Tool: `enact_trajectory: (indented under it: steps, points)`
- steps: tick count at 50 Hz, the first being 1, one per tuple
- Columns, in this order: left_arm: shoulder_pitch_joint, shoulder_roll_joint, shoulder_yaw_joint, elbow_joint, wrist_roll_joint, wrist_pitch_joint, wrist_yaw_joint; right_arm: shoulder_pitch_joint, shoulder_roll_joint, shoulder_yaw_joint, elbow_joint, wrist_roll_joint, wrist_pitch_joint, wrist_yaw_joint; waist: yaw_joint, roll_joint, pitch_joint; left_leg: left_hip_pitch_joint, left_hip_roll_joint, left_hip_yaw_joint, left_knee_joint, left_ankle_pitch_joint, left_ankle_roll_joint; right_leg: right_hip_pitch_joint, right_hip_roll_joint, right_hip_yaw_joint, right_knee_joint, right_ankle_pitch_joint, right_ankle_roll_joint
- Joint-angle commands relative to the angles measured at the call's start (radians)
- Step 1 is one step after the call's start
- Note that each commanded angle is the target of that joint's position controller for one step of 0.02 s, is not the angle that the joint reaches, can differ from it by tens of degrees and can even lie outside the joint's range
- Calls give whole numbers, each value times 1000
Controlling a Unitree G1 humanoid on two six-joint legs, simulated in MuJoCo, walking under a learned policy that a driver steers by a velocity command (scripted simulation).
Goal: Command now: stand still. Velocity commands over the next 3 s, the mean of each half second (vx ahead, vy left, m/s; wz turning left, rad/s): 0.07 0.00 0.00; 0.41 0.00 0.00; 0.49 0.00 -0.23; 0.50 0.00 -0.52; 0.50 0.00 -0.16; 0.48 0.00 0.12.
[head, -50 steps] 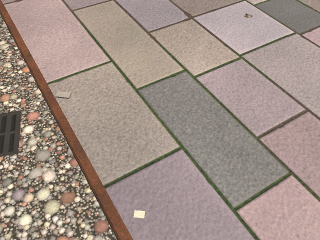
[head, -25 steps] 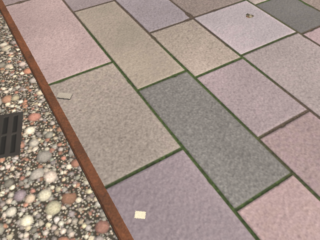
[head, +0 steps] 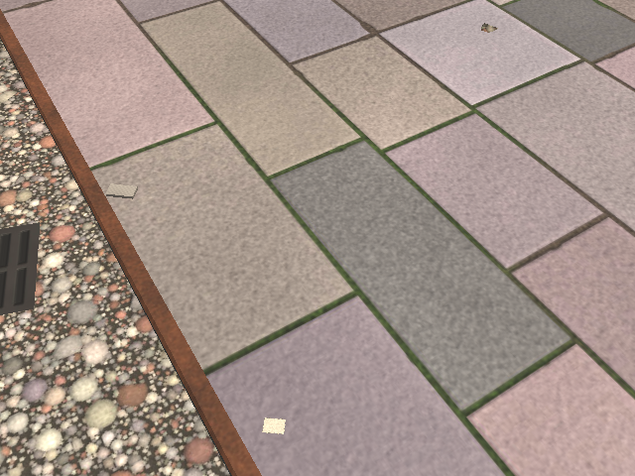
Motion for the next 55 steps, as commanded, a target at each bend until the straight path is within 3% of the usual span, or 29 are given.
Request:
enact_trajectory:
  steps: [1,15,16,17,18,20,21,23,25,26,27,28,29,30,31,33,34,36,39,42,44,46,49,50,51,52,53,54,55]
  points:
    - [25,83,11,-20,0,-6,2,78,-81,-12,-13,0,-5,-3,0,4,3,11,45,-40,-90,79,13,-32,-8,-9,-111,154,-60]
    - [35,77,7,-17,-2,-5,0,108,-70,-6,3,1,-8,-5,-2,2,6,11,42,-30,-85,96,10,-33,-6,-8,-108,161,-61]
    - [60,63,4,-4,-1,-4,-2,129,-58,-3,14,1,-6,-6,-2,10,-19,23,37,-31,-98,-29,14,-25,7,-27,-103,79,-61]
    - [68,65,7,2,-6,-3,-4,140,-80,-10,15,9,-2,-10,-12,29,-6,21,41,-53,-122,-235,33,-52,38,-65,-67,-48,-65]
    - [57,70,10,-5,-12,-7,-6,154,-121,-21,11,19,1,-13,-27,74,22,14,81,-125,-167,-447,68,-108,64,-99,-12,-151,-72]
    - [2,64,8,-43,-24,-33,-13,200,-179,-40,7,26,-10,-16,-57,182,93,24,250,-364,-287,-676,163,-244,45,-107,138,-152,-95]
    - [-21,64,6,-54,-28,-49,-21,206,-183,-45,2,23,-18,-17,-67,187,121,6,292,-429,-309,-662,193,-272,20,-86,197,-143,-114]
    - [-61,54,4,-80,-31,-68,-35,190,-177,-50,-18,16,-28,-19,-69,150,118,20,317,-446,-312,-562,207,-318,-20,-46,227,-207,-140]
    - [-8,59,8,-78,-34,-81,-46,116,-170,-48,-46,34,-28,-19,-12,135,88,-47,259,-332,-283,-490,162,-168,-8,-68,36,-177,-159]
    - [113,61,16,-33,-29,-85,-50,64,-162,-45,-59,45,-27,-14,52,132,64,-170,187,-225,-225,-476,132,42,49,-136,-79,-87,-167]
    - [229,90,31,13,-16,-83,-53,37,-153,-43,-74,49,-32,-14,90,97,46,-297,127,-155,-136,-426,105,228,65,-120,-135,-4,-160]
    - [347,169,55,34,-8,-84,-53,-21,-109,-30,-113,49,-45,-17,138,-104,26,-437,20,-11,133,-286,46,336,-90,157,-291,-176,-218]
    - [477,260,71,33,0,-99,-56,-95,-67,-21,-176,51,-69,-21,186,-357,-9,-651,-81,19,501,-317,14,445,-348,733,-551,-392,-387]
    - [396,192,37,7,23,-119,-50,-117,-92,-29,-180,52,-99,-7,124,-236,26,-733,-34,-145,745,-273,37,397,-404,873,-588,-395,-405]
    - [325,150,19,-17,14,-131,-53,-96,-82,-26,-170,56,-113,9,76,-168,77,-790,3,-142,814,-179,64,362,-383,752,-571,-334,-366]
    - [245,139,2,-39,-1,-137,-68,-86,-117,-39,-150,40,-124,15,16,-75,101,-744,77,-89,762,-5,77,305,-310,495,-568,-77,-285]
    - [244,116,-8,-38,3,-134,-74,-96,-136,-49,-150,39,-121,18,5,-88,97,-684,92,-67,725,35,71,278,-258,381,-589,28,-250]
    - [296,97,-18,-28,3,-128,-69,-117,-134,-54,-147,44,-110,30,3,-105,89,-643,91,-18,656,84,57,311,-204,243,-622,228,-225]
    - [340,115,-23,-32,4,-120,-47,-229,-108,-49,-185,36,-103,45,5,-82,94,-669,82,28,523,171,39,363,-168,127,-650,419,-217]
    - [349,119,-30,-64,4,-106,-34,-390,-68,-28,-236,43,-107,63,39,-98,113,-499,35,102,236,315,19,260,-114,18,-695,410,-196]
    - [389,158,-22,-63,-2,-106,-31,-468,-66,-20,-265,46,-105,75,55,-122,127,-428,17,114,156,332,19,263,-154,21,-725,427,-209]
    - [390,177,-12,-61,-12,-106,-31,-505,-98,-23,-292,48,-110,85,36,-135,133,-427,17,94,102,311,47,354,-195,12,-694,532,-210]
    - [363,220,7,-75,-8,-95,-32,-440,-170,-47,-295,36,-122,91,-44,-180,32,-286,-39,117,77,209,109,493,-231,-16,-504,1042,-178]
    - [345,232,14,-82,-1,-84,-32,-313,-209,-67,-262,38,-121,86,-113,-210,-49,-146,-70,133,75,181,136,508,-225,-29,-351,1212,-164]
    - [315,233,12,-98,4,-77,-36,-124,-256,-91,-206,43,-115,77,-204,-209,-153,114,-56,110,51,226,175,409,-194,-43,-132,1230,-138]
    - [305,190,-5,-134,19,-80,-42,72,-330,-109,-164,27,-103,60,-254,-93,-315,485,161,-139,109,163,233,120,-130,-54,200,844,-120]
    - [466,21,-50,-135,4,-103,-68,91,-337,-100,-148,11,-106,70,-126,209,-499,771,399,-654,-30,-88,403,-231,69,45,540,-95,-83]
    - [354,132,-20,-142,-28,-135,-73,48,-241,-78,-145,12,-106,68,-166,144,-429,658,353,-690,-139,-96,345,-303,41,163,660,-119,-115]
    - [244,184,-5,-188,-51,-145,-71,-48,-202,-64,-157,15,-112,67,-141,103,-266,499,321,-512,-162,-1,297,-354,-6,128,681,-43,-127]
